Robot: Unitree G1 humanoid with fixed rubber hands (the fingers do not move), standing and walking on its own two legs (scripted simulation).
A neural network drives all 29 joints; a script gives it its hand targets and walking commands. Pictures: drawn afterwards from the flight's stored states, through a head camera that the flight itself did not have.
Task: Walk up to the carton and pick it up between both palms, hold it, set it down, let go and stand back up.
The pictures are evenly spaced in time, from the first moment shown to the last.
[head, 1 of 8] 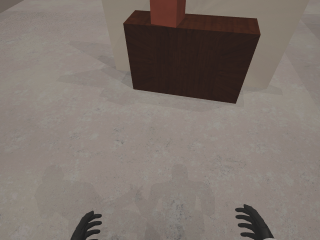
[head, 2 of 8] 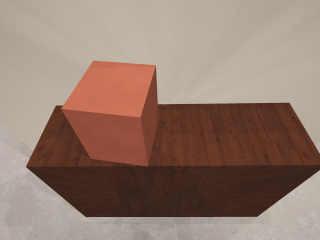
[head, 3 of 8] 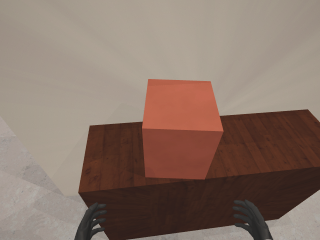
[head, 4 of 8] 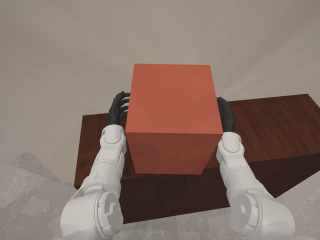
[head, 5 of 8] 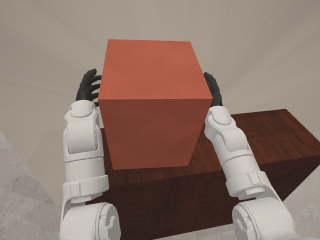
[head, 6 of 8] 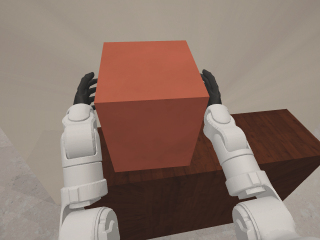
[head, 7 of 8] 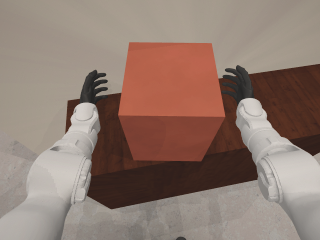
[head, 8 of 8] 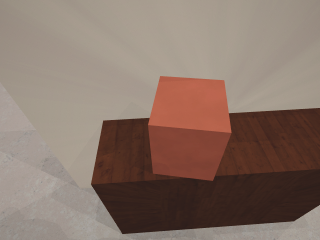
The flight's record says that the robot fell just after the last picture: no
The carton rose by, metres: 0.19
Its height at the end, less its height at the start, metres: +0.00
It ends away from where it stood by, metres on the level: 0.01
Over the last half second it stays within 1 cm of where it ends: yes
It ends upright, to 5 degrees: yes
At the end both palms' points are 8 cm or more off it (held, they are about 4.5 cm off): yes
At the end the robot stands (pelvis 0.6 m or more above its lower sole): yes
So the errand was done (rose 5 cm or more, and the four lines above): yes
